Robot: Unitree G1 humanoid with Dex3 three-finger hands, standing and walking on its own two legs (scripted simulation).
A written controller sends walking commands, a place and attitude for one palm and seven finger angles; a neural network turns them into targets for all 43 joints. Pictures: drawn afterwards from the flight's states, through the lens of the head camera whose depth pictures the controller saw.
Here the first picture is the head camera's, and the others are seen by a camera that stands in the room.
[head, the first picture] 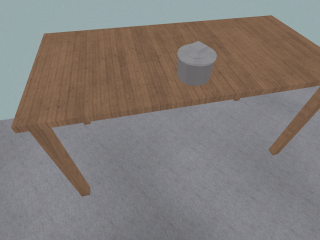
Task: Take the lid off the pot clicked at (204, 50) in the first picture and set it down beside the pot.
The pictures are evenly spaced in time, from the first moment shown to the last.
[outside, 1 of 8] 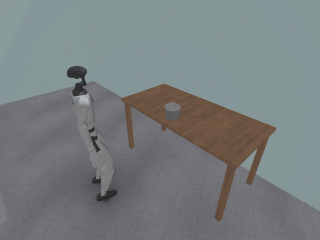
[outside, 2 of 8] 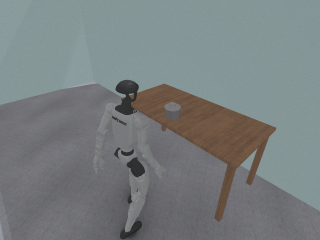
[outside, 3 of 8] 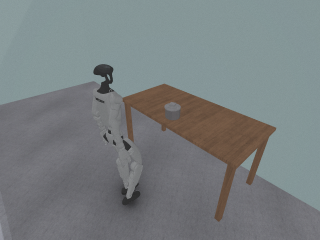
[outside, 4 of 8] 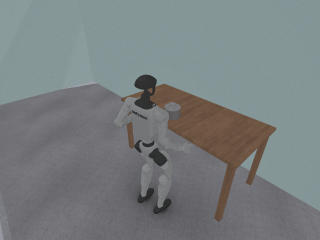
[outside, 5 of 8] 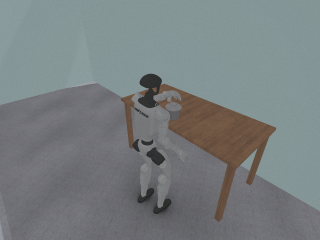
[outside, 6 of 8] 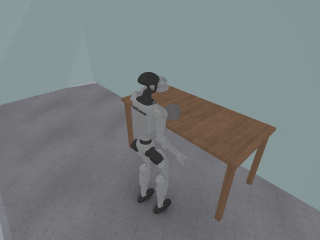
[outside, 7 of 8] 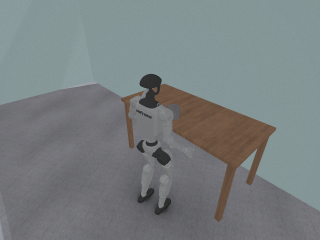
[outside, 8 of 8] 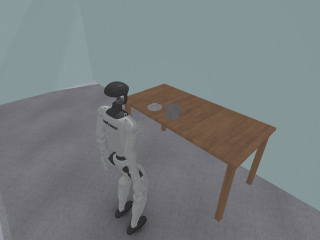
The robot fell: no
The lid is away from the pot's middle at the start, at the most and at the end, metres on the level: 0.00 0.26 0.25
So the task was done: yes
